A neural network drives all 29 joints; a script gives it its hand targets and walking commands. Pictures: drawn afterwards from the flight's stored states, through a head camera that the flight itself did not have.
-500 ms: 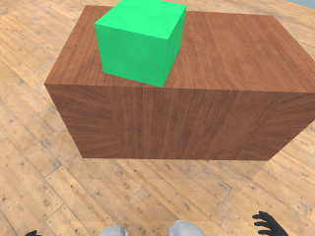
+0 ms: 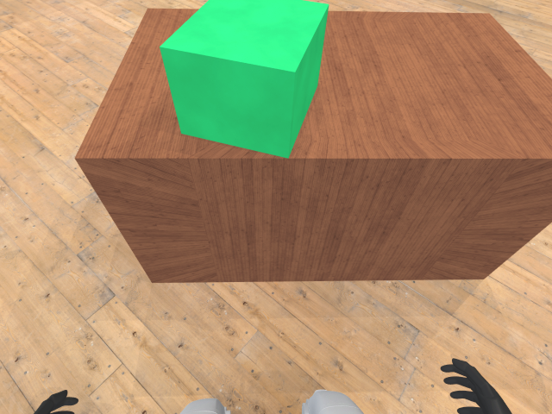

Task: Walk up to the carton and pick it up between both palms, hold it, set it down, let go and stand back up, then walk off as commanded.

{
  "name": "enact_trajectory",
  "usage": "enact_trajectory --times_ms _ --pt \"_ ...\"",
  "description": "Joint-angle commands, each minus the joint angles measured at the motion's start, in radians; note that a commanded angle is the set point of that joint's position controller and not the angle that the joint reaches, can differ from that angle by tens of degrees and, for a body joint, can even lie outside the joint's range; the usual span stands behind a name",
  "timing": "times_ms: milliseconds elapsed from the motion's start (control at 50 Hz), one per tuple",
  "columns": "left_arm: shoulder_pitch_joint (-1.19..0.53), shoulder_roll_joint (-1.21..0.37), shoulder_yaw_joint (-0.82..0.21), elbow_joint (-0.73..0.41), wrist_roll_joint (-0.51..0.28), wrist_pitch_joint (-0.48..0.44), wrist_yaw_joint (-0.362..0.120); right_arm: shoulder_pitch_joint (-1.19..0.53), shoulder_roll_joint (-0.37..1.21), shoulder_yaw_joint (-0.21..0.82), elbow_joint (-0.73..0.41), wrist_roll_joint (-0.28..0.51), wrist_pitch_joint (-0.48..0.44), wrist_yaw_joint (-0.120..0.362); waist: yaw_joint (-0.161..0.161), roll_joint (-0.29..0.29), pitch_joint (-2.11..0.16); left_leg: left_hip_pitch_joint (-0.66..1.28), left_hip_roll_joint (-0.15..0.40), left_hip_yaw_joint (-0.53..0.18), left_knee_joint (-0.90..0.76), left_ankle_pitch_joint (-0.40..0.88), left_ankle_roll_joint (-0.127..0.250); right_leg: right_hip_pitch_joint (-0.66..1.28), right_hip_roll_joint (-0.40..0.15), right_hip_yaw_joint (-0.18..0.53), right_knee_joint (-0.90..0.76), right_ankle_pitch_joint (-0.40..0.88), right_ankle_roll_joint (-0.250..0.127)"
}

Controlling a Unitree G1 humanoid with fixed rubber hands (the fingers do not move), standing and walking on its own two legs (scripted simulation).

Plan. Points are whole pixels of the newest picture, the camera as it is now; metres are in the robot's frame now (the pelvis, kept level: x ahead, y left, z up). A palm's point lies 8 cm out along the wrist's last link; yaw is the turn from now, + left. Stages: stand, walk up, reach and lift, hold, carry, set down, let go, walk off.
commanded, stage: walk up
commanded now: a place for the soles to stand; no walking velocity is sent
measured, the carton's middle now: (253, 70) +0.82 +0.04 +0.03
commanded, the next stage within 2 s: none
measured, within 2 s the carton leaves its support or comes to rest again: neither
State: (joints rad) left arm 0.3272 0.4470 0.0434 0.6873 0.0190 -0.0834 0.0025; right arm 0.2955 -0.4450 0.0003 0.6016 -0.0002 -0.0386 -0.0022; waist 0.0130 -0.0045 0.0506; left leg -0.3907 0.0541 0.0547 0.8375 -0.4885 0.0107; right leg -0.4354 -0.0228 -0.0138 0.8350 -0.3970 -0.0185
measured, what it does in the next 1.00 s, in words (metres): steps on the spot: right foot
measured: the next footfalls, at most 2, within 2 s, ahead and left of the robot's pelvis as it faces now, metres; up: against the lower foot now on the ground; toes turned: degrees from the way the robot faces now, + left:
right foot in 0.90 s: +0.13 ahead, -0.14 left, +0.00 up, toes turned -4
left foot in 1.48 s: +0.26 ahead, +0.12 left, +0.00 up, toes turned +4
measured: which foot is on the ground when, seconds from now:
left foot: down 0.00-0.94, up 0.96-1.00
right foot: down 0.00-0.64, up 0.66-0.88, down 0.90-1.00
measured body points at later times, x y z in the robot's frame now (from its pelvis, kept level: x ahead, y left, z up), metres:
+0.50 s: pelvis -0.01 +0.01 +0.00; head +0.01 +0.01 +0.45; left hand +0.11 +0.34 -0.08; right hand +0.13 -0.30 -0.07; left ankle +0.00 +0.13 -0.70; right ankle +0.03 -0.11 -0.70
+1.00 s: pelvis +0.03 -0.05 +0.00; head +0.04 -0.06 +0.45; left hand +0.12 +0.28 -0.07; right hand +0.13 -0.36 -0.09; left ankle +0.01 +0.12 -0.67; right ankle +0.09 -0.14 -0.70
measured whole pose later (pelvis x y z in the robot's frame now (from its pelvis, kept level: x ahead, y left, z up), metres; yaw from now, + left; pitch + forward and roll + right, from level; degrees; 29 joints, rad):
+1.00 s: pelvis +0.03 -0.05 +0.00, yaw +0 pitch -1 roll +1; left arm 0.35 0.46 0.04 0.69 0.02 -0.12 -0.03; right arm 0.39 -0.47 0.00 0.60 0.00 -0.05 0.01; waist 0.00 0.01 0.04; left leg -0.41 0.06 -0.02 1.02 -0.48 0.04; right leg -0.46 -0.03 -0.08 0.83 -0.35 -0.05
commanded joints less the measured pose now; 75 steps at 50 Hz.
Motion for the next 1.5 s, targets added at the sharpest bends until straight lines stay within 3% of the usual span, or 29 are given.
enact_trajectory --times_ms 0,60,120,200,260,320,360,400,440,480,540,580,600,620,640,680,800,860,880,900,920,1000,1080,1200,1340,1400,1440,1460,1480 --pt "-0.067 0.204 0.05 -0.035 -0.008 -0.009 0.007 0.083 -0.212 -0.106 0.037 -0.012 -0.039 -0.008 -0.043 0.013 -0.129 0.143 0.062 -0.117 -0.179 0.401 0.07 0.023 -0.102 0.127 -0.105 0.441 -0.097" --pt "-0.041 0.164 0.041 -0.03 -0.016 -0.005 0.017 0.013 -0.248 -0.108 0.028 -0.015 -0.039 -0.006 -0.011 0.104 -0.146 0.196 0.219 -0.303 -0.218 0.543 0.202 -0.051 -0.001 -0.018 0.009 0.148 -0.026" --pt "0.006 0.193 0.052 -0.007 -0.007 -0.015 0.02 -0.059 -0.207 -0.097 0.01 -0.013 -0.024 -0.002 0.016 0.093 -0.15 0.078 0.139 -0.166 -0.126 0.535 0.143 0.091 -0.031 0.033 -0.099 0.237 -0.065" --pt "0.028 0.3 0.084 0.021 -0.003 -0.012 0.018 -0.051 -0.159 -0.083 0.007 -0.001 -0.015 -0.009 0.02 -0.076 -0.151 -0.104 0.006 -0.037 0.032 0.204 0.042 0.229 -0.241 0.361 -0.228 0.364 -0.219" --pt "-0.074 0.24 0.061 -0.005 -0.001 0.0 0.015 0.005 -0.191 -0.092 0.029 -0.011 -0.028 -0.006 -0.024 -0.024 -0.126 0.073 0.043 -0.105 -0.146 0.206 0.064 0.037 -0.162 0.23 -0.155 0.249 -0.142" --pt "-0.107 0.176 0.046 -0.02 -0.004 0.007 0.017 0.03 -0.284 -0.12 0.04 -0.025 -0.039 -0.001 -0.047 0.154 -0.079 0.198 0.282 -0.454 -0.377 0.184 0.227 -0.183 0.021 -0.038 0.051 -0.046 -0.022" --pt "-0.072 0.18 0.048 -0.003 -0.003 0.001 0.013 -0.01 -0.271 -0.121 0.037 -0.028 -0.03 0.001 -0.023 0.152 -0.056 0.141 0.255 -0.354 -0.327 0.281 0.237 -0.102 -0.002 -0.035 -0.047 -0.14 -0.033" --pt "0.007 0.191 0.055 0.019 0.005 -0.017 0.01 -0.098 -0.221 -0.099 0.015 -0.021 -0.021 0.006 0.038 0.119 -0.09 -0.024 0.155 -0.187 -0.222 0.324 0.149 0.13 -0.006 -0.012 -0.178 0.058 -0.055" --pt "0.09 0.284 0.088 0.036 0.009 -0.028 0.017 -0.105 -0.139 -0.079 -0.013 -0.009 -0.018 0.003 0.057 -0.098 -0.13 -0.211 0.006 -0.047 0.075 0.28 0.046 0.296 -0.193 0.357 -0.288 0.194 -0.155" --pt "0.041 0.31 0.089 0.012 0.004 -0.021 0.014 -0.068 -0.179 -0.087 -0.005 -0.015 -0.009 -0.004 0.03 -0.092 -0.106 -0.218 -0.003 -0.054 0.062 -0.101 0.044 0.275 -0.322 0.483 -0.324 0.275 -0.26" --pt "-0.056 0.277 0.069 -0.007 0.008 -0.006 0.014 -0.001 -0.181 -0.095 0.023 -0.016 -0.023 0.006 -0.028 -0.071 -0.072 0.007 -0.008 -0.066 -0.14 0.006 0.06 0.049 -0.205 0.296 -0.263 0.115 -0.17" --pt "-0.113 0.191 0.046 -0.039 -0.001 0.001 0.008 0.062 -0.226 -0.118 0.035 -0.03 -0.033 0.004 -0.072 0.065 -0.07 0.208 0.091 -0.265 -0.304 -0.005 0.116 -0.192 -0.065 0.117 -0.085 0.06 -0.068" --pt "-0.147 0.209 0.061 -0.083 0.003 -0.002 -0.022 0.172 -0.35 -0.173 0.057 -0.027 -0.053 0.02 -0.133 0.174 -0.103 0.37 0.246 -0.558 -0.492 -0.339 0.207 -0.373 0.039 -0.039 0.139 -0.131 -0.036" --pt "-0.194 0.219 0.068 -0.099 0.012 0.001 -0.023 0.186 -0.382 -0.181 0.073 -0.032 -0.059 0.019 -0.155 0.19 -0.017 0.362 0.353 -0.732 -0.613 -0.477 0.278 -0.524 0.003 0.022 0.234 -0.17 -0.027" --pt "-0.189 0.249 0.072 -0.099 0.017 -0.001 -0.026 0.147 -0.383 -0.18 0.066 -0.027 -0.058 0.015 -0.134 0.129 0.023 0.341 0.379 -0.741 -0.628 -0.509 0.303 -0.547 -0.033 0.056 0.253 -0.133 -0.025" --pt "-0.089 0.265 0.08 -0.052 0.01 -0.009 -0.039 0.056 -0.342 -0.168 0.043 -0.027 -0.053 0.015 -0.074 0.123 0.039 0.291 0.335 -0.574 -0.567 -0.429 0.286 -0.454 -0.061 0.027 0.193 -0.077 -0.023" --pt "-0.07 0.203 0.073 -0.042 0.002 -0.026 -0.057 0.049 -0.329 -0.157 0.0 -0.032 -0.057 0.031 -0.056 0.24 0.008 0.122 0.226 -0.353 -0.447 -0.034 0.247 -0.17 -0.024 -0.081 -0.028 -0.035 -0.022" --pt "0.21 0.234 0.113 0.051 0.001 -0.043 -0.036 -0.019 -0.23 -0.12 -0.033 -0.027 -0.042 0.038 0.111 0.01 -0.142 -0.22 0.107 -0.159 -0.057 0.035 0.137 0.423 0.039 -0.08 -0.217 0.064 -0.046" --pt "0.334 0.311 0.141 0.063 0.013 -0.051 -0.018 -0.032 -0.12 -0.084 -0.063 -0.017 -0.045 0.035 0.167 -0.242 -0.187 -0.437 -0.019 -0.033 0.3 0.068 0.058 0.596 -0.134 0.243 -0.362 -0.187 -0.079" --pt "0.313 0.372 0.154 0.042 0.017 -0.053 -0.006 -0.015 -0.133 -0.08 -0.076 -0.006 -0.04 0.026 0.153 -0.254 -0.145 -0.616 -0.106 -0.109 0.394 -0.063 0.027 0.594 -0.353 0.7 -0.581 -0.397 -0.154" --pt "0.217 0.373 0.154 0.023 0.009 -0.046 -0.011 -0.016 -0.243 -0.106 -0.05 -0.009 -0.028 0.019 0.116 -0.107 -0.098 -0.596 -0.025 -0.168 0.407 -0.038 0.036 0.523 -0.391 0.717 -0.59 -0.511 -0.201" --pt "0.115 0.307 0.115 0.002 -0.007 -0.061 0.001 0.064 -0.237 -0.122 0.025 0.003 -0.034 0.037 0.031 -0.048 0.007 -0.422 0.018 -0.163 0.332 0.146 0.021 0.317 -0.298 0.458 -0.547 -0.059 -0.127" --pt "0.163 0.289 0.11 -0.015 -0.017 -0.065 0.002 0.014 -0.215 -0.127 0.012 -0.002 -0.012 0.045 0.044 -0.098 0.026 -0.366 0.019 -0.141 0.273 0.225 0.005 0.295 -0.272 0.337 -0.542 0.189 -0.088" --pt "0.202 0.284 0.114 -0.021 -0.021 -0.065 0.004 -0.055 -0.196 -0.12 0.002 0.002 0.0 0.059 0.041 -0.085 0.047 -0.379 0.023 -0.124 0.16 0.301 -0.007 0.375 -0.242 0.241 -0.539 0.298 -0.083" --pt "0.149 0.302 0.115 -0.036 -0.01 -0.036 -0.012 -0.133 -0.185 -0.107 -0.03 -0.002 -0.026 0.078 0.071 -0.168 0.011 -0.176 0.048 -0.055 -0.165 0.135 0.023 0.327 -0.262 0.164 -0.446 0.181 -0.206" --pt "0.067 0.268 0.093 -0.05 -0.013 -0.019 -0.017 0.032 -0.203 -0.124 0.039 -0.005 -0.045 0.063 -0.03 -0.066 -0.092 0.201 0.018 -0.041 -0.377 0.276 0.063 0.152 -0.215 0.073 -0.249 0.231 -0.136" --pt "0.16 0.132 0.045 -0.035 -0.01 -0.017 -0.021 0.186 -0.302 -0.171 0.085 -0.023 -0.057 0.038 -0.091 0.274 -0.184 0.515 0.091 -0.271 -0.388 0.079 0.077 -0.157 -0.08 -0.063 0.175 0.01 -0.043" --pt "0.151 0.13 0.044 -0.046 -0.016 -0.008 -0.023 0.161 -0.349 -0.174 0.056 -0.027 -0.055 0.033 -0.086 0.238 -0.128 0.43 0.231 -0.599 -0.526 -0.268 0.134 -0.29 0.005 -0.052 0.288 -0.062 -0.02" --pt "0.125 0.202 0.056 -0.03 -0.013 0.004 -0.023 0.084 -0.353 -0.165 0.027 -0.014 -0.05 0.029 -0.071 0.163 -0.05 0.27 0.313 -0.757 -0.655 -0.46 0.171 -0.292 -0.008 -0.007 0.338 -0.064 -0.017"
